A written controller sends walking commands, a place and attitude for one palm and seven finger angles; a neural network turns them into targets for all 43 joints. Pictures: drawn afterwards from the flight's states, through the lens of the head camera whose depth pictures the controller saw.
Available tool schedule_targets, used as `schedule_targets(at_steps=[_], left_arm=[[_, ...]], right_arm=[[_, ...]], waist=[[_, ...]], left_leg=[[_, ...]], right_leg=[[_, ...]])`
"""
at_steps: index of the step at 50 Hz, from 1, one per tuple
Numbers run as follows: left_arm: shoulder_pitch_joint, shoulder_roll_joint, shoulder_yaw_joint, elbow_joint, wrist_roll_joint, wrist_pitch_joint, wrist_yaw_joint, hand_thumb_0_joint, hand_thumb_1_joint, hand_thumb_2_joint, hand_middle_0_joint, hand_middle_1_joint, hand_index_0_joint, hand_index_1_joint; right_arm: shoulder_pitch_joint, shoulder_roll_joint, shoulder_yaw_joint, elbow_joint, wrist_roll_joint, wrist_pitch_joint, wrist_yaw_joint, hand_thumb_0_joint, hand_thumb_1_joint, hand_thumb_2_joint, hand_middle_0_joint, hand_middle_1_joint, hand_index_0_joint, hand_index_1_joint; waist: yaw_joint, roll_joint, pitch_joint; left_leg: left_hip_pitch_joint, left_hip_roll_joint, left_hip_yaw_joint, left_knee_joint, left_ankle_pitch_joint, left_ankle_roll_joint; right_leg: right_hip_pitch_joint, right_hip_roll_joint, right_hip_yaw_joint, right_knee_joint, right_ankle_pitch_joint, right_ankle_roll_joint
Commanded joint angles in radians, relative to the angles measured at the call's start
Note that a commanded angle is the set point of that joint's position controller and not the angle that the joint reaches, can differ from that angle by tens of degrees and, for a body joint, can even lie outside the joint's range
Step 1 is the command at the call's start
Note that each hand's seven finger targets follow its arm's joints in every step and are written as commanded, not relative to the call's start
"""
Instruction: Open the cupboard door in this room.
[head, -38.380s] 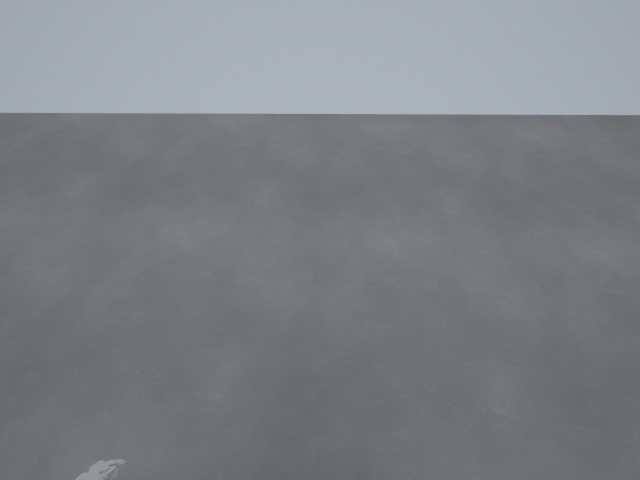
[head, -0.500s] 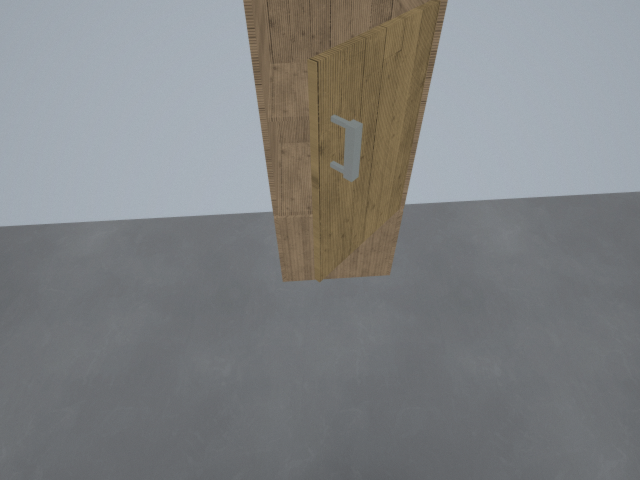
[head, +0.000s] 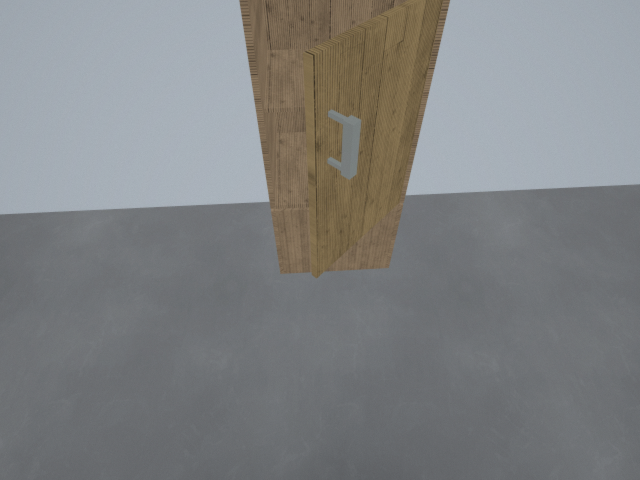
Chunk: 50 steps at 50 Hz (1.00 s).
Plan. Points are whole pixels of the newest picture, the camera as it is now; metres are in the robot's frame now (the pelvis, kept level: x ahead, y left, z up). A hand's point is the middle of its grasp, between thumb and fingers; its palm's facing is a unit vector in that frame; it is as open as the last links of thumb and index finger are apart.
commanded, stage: look to check the result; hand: left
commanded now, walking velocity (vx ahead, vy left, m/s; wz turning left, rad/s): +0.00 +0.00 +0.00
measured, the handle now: (341, 144) +0.66 +0.00 +0.04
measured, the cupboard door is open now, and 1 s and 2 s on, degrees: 44 44 44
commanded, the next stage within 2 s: walk to a spot facing it in 0.24 s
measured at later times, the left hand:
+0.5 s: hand out of the picture +0.06 +0.21 -0.17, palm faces -0.02 -0.96 -0.28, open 7.3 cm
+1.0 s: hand out of the picture +0.08 +0.17 -0.17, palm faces -0.22 -0.93 -0.29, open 7.3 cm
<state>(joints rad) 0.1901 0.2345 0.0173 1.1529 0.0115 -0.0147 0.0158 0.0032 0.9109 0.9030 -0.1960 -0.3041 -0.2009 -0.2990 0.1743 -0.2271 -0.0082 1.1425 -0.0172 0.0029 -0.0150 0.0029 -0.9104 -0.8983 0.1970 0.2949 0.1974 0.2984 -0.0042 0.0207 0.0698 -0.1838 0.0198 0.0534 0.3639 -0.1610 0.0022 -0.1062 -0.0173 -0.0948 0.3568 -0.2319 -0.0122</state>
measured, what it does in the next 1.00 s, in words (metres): lifts its left foot, turning right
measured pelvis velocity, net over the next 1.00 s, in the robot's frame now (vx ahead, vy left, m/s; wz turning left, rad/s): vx -0.01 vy -0.03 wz -0.30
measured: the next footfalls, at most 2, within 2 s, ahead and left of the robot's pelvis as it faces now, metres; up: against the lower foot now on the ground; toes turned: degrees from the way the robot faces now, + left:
left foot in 1.26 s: +0.09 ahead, +0.11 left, +0.00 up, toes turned -28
right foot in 1.62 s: -0.05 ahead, -0.12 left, +0.00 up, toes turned -43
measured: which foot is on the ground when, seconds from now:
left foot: down 0.00-0.80, up 0.82-1.00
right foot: down 0.00-1.00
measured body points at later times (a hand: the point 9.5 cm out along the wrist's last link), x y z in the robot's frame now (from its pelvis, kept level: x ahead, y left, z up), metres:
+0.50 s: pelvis +0.01 +0.00 +0.00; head +0.04 -0.01 +0.45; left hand +0.06 +0.26 -0.15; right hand +0.07 -0.26 -0.15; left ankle +0.02 +0.12 -0.75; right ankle -0.02 -0.11 -0.75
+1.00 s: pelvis -0.01 -0.03 -0.01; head +0.05 -0.06 +0.44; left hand +0.09 +0.21 -0.15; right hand +0.00 -0.29 -0.17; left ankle +0.01 +0.13 -0.67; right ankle -0.02 -0.10 -0.75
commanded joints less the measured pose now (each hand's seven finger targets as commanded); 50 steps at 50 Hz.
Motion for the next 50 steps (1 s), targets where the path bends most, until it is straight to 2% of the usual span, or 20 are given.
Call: schedule_targets(at_steps=[1,18,19,22,26,29,31,32,34,35,36,38,39,40,41,42,43,45,47,50], left_arm=[[0.024,0.161,0.025,-0.039,-0.001,-0.017,0.009,0.0,0.9,0.9,-0.2,-0.3,-0.2,-0.3],[-0.006,0.186,0.026,-0.04,-0.001,-0.02,0.007,0.0,0.9,0.9,-0.2,-0.3,-0.2,-0.3],[-0.008,0.187,0.028,-0.043,-0.001,-0.019,0.007,0.0,0.9,0.9,-0.2,-0.3,-0.2,-0.3],[0.015,0.124,0.026,-0.049,0.0,0.006,0.011,0.0,0.9,0.9,-0.2,-0.3,-0.2,-0.3],[0.033,0.146,0.055,-0.097,0.005,0.031,0.004,0.0,0.9,0.9,-0.2,-0.3,-0.2,-0.3],[0.023,0.142,0.067,-0.144,0.009,0.046,-0.005,0.0,0.9,0.9,-0.2,-0.3,-0.2,-0.3],[0.026,0.125,0.07,-0.168,0.01,0.05,-0.012,0.0,0.9,0.9,-0.2,-0.3,-0.2,-0.3],[0.024,0.116,0.072,-0.181,0.012,0.054,-0.015,0.0,0.9,0.9,-0.2,-0.3,-0.2,-0.3],[0.009,0.084,0.073,-0.208,0.012,0.063,-0.023,0.0,0.9,0.9,-0.2,-0.3,-0.2,-0.3],[0.004,0.076,0.076,-0.219,0.011,0.066,-0.027,0.0,0.9,0.9,-0.2,-0.3,-0.2,-0.3],[0.019,0.07,0.078,-0.22,0.012,0.065,-0.029,0.0,0.9,0.9,-0.2,-0.3,-0.2,-0.3],[0.106,0.068,0.085,-0.202,0.012,0.057,-0.032,0.0,0.9,0.9,-0.2,-0.3,-0.2,-0.3],[0.164,0.122,0.097,-0.187,0.019,0.048,-0.027,0.0,0.9,0.9,-0.2,-0.3,-0.2,-0.3],[0.164,0.234,0.118,-0.19,0.03,0.038,-0.011,0.0,0.9,0.9,-0.2,-0.3,-0.2,-0.3],[0.186,0.241,0.119,-0.195,0.011,0.04,-0.002,0.0,0.9,0.9,-0.2,-0.3,-0.2,-0.3],[0.13,0.212,0.119,-0.202,0.015,0.04,0.005,0.0,0.9,0.9,-0.2,-0.3,-0.2,-0.3],[0.091,0.179,0.111,-0.214,0.013,0.036,0.009,0.0,0.9,0.9,-0.2,-0.3,-0.2,-0.3],[0.079,0.152,0.103,-0.229,0.009,0.026,0.012,0.0,0.9,0.9,-0.2,-0.3,-0.2,-0.3],[0.089,0.153,0.105,-0.229,0.011,0.024,0.015,0.0,0.9,0.9,-0.2,-0.3,-0.2,-0.3],[0.113,0.158,0.108,-0.23,0.012,0.026,0.011,0.0,0.9,0.9,-0.2,-0.3,-0.2,-0.3]], right_arm=[[0.007,-0.154,-0.024,-0.037,0.001,-0.014,-0.011,0.0,-0.9,-0.9,0.2,0.3,0.2,0.3],[-0.033,-0.18,-0.022,-0.04,0.0,-0.02,-0.009,0.0,-0.9,-0.9,0.2,0.3,0.2,0.3],[-0.03,-0.184,-0.023,-0.039,-0.001,-0.019,-0.011,0.0,-0.9,-0.9,0.2,0.3,0.2,0.3],[0.029,-0.108,-0.017,-0.034,-0.003,-0.003,-0.019,0.0,-0.9,-0.9,0.2,0.3,0.2,0.3],[0.039,-0.137,-0.045,-0.084,-0.002,0.011,-0.03,0.0,-0.9,-0.9,0.2,0.3,0.2,0.3],[0.044,-0.147,-0.062,-0.121,-0.005,0.016,-0.034,0.0,-0.9,-0.9,0.2,0.3,0.2,0.3],[0.053,-0.164,-0.071,-0.141,-0.005,0.014,-0.036,0.0,-0.9,-0.9,0.2,0.3,0.2,0.3],[0.057,-0.173,-0.078,-0.147,-0.008,0.013,-0.037,0.0,-0.9,-0.9,0.2,0.3,0.2,0.3],[0.064,-0.188,-0.085,-0.158,-0.013,0.005,-0.036,0.0,-0.9,-0.9,0.2,0.3,0.2,0.3],[0.058,-0.189,-0.085,-0.167,-0.017,0.003,-0.035,0.0,-0.9,-0.9,0.2,0.3,0.2,0.3],[0.036,-0.183,-0.084,-0.177,-0.016,0.0,-0.035,0.0,-0.9,-0.9,0.2,0.3,0.2,0.3],[-0.02,-0.182,-0.085,-0.2,-0.015,0.003,-0.035,0.0,-0.9,-0.9,0.2,0.3,0.2,0.3],[-0.048,-0.157,-0.085,-0.218,-0.004,0.012,-0.032,0.0,-0.9,-0.9,0.2,0.3,0.2,0.3],[-0.045,-0.076,-0.074,-0.252,0.005,0.015,-0.023,0.0,-0.9,-0.9,0.2,0.3,0.2,0.3],[-0.058,-0.11,-0.079,-0.257,0.003,0.031,-0.022,0.0,-0.9,-0.9,0.2,0.3,0.2,0.3],[-0.077,-0.094,-0.083,-0.247,0.004,0.033,-0.023,0.0,-0.9,-0.9,0.2,0.3,0.2,0.3],[-0.074,-0.091,-0.081,-0.247,0.003,0.03,-0.021,0.0,-0.9,-0.9,0.2,0.3,0.2,0.3],[-0.065,-0.071,-0.075,-0.241,0.003,0.029,-0.018,0.0,-0.9,-0.9,0.2,0.3,0.2,0.3],[-0.054,-0.059,-0.073,-0.242,0.005,0.03,-0.018,0.0,-0.9,-0.9,0.2,0.3,0.2,0.3],[-0.087,-0.06,-0.072,-0.262,0.007,0.032,-0.022,0.0,-0.9,-0.9,0.2,0.3,0.2,0.3]], waist=[[-0.002,-0.024,-0.073],[-0.001,-0.012,-0.065],[-0.003,-0.018,-0.074],[-0.009,-0.018,-0.069],[-0.004,-0.036,-0.07],[-0.008,-0.003,-0.054],[-0.006,0.051,-0.075],[-0.006,0.079,-0.072],[-0.005,0.19,-0.063],[-0.005,0.21,-0.06],[0.015,0.171,-0.071],[0.068,0.081,-0.085],[0.096,-0.098,-0.065],[0.086,-0.402,-0.048],[0.11,-0.305,-0.059],[0.072,-0.254,-0.034],[0.05,-0.201,-0.027],[0.032,-0.123,-0.082],[0.03,-0.121,-0.135],[0.041,-0.137,-0.107]], left_leg=[[0.075,0.101,-0.097,-0.045,0.144,0.021],[0.088,0.103,-0.101,-0.065,0.182,0.018],[0.1,0.109,-0.093,-0.062,0.179,0.016],[0.09,0.118,-0.047,-0.006,0.196,0.002],[0.066,0.134,0.001,0.066,0.151,0.005],[0.051,0.169,-0.009,0.063,0.098,0.021],[0.06,0.219,-0.048,0.041,0.064,0.051],[0.051,0.26,-0.08,0.014,0.045,0.076],[0.037,0.362,-0.144,-0.061,0.081,0.146],[0.02,0.385,-0.138,-0.067,0.094,0.164],[-0.001,0.392,-0.121,-0.037,0.122,0.16],[-0.073,0.323,-0.012,0.107,0.146,0.095],[-0.172,0.208,0.068,0.295,-0.02,0.023],[-0.372,0.033,0.142,0.544,-0.41,-0.05],[-0.362,0.03,0.002,0.717,-0.452,-0.045],[-0.411,0.039,-0.06,0.796,-0.396,-0.041],[-0.435,0.053,-0.082,0.82,-0.336,-0.046],[-0.409,0.052,-0.081,0.805,-0.263,-0.061],[-0.382,0.043,-0.071,0.75,-0.242,-0.067],[-0.376,0.029,-0.074,0.686,-0.248,-0.07]], right_leg=[[-0.027,-0.118,0.108,-0.082,0.154,-0.032],[-0.002,-0.126,0.106,-0.097,0.207,-0.028],[-0.007,-0.122,0.117,-0.096,0.215,-0.03],[-0.029,-0.121,0.13,-0.041,0.293,-0.025],[-0.083,-0.106,0.168,0.045,0.328,-0.04],[-0.155,-0.075,0.177,0.116,0.262,-0.037],[-0.2,-0.036,0.166,0.192,0.171,-0.028],[-0.226,-0.015,0.148,0.261,0.107,-0.021],[-0.284,0.015,0.087,0.452,-0.23,-0.005],[-0.289,-0.002,0.091,0.499,-0.296,-0.006],[-0.25,-0.02,0.104,0.48,-0.286,-0.012],[-0.111,-0.016,0.078,0.278,-0.12,-0.011],[-0.048,-0.075,0.203,0.074,0.107,-0.033],[0.014,-0.32,0.561,-0.07,0.319,-0.129],[-0.046,-0.349,0.596,-0.088,0.297,-0.183],[-0.045,-0.293,0.575,-0.051,0.299,-0.205],[-0.029,-0.261,0.524,-0.016,0.347,-0.209],[0.003,-0.217,0.466,0.012,0.42,-0.193],[0.051,-0.193,0.437,0.025,0.451,-0.179],[0.041,-0.181,0.472,0.011,0.44,-0.182]])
